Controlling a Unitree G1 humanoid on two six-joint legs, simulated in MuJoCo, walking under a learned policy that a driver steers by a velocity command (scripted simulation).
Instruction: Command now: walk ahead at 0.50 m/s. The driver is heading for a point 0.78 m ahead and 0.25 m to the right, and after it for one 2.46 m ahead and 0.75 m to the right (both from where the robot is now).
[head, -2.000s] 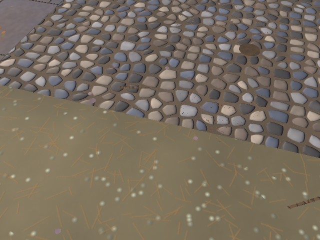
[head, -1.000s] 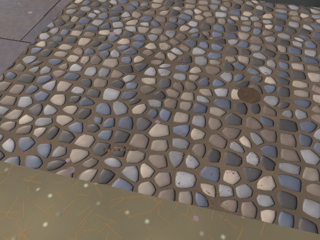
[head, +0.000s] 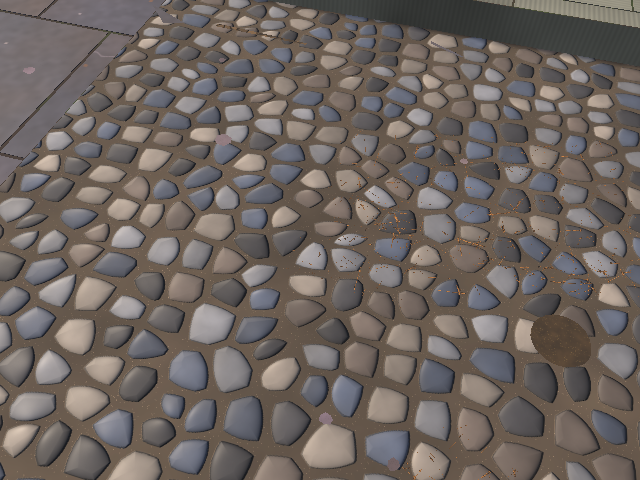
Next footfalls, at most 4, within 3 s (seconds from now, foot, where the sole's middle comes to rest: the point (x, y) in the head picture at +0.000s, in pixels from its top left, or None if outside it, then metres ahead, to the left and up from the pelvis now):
0.40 right None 0.40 -0.15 -0.78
0.94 left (282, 381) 0.70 0.08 -0.78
1.40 right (395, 416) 0.62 -0.16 -0.78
1.88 left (305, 369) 0.73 0.03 -0.78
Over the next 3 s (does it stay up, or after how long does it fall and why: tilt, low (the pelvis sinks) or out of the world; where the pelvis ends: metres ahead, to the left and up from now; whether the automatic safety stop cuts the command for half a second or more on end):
stays up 0.80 -0.28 -0.01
